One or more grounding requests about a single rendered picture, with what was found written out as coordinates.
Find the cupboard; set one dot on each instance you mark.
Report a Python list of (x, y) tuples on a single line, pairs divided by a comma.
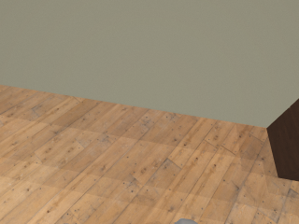
[(283, 136)]

